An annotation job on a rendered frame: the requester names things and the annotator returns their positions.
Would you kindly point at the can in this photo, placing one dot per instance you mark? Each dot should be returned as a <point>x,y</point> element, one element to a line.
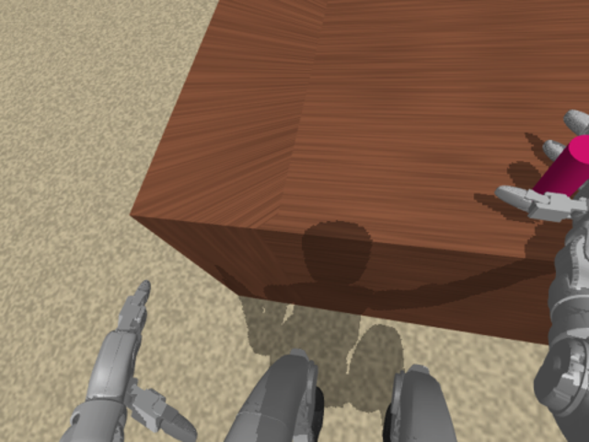
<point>569,171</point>

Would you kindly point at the left robot arm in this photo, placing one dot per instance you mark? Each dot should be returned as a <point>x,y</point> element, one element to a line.
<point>99,420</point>

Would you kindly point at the right robot hand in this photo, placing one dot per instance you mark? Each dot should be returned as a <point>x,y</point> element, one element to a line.
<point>553,206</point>

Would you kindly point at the right robot arm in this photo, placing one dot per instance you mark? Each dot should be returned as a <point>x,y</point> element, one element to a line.
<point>562,382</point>

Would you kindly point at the left robot hand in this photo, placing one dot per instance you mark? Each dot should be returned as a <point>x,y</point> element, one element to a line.
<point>112,375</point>

